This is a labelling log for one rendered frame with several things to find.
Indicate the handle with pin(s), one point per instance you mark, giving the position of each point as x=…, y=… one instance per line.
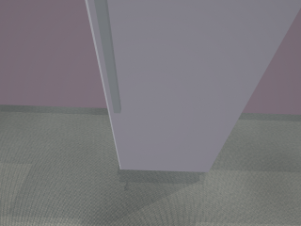
x=103, y=19

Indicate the fridge door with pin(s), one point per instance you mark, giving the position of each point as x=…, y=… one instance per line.
x=186, y=70

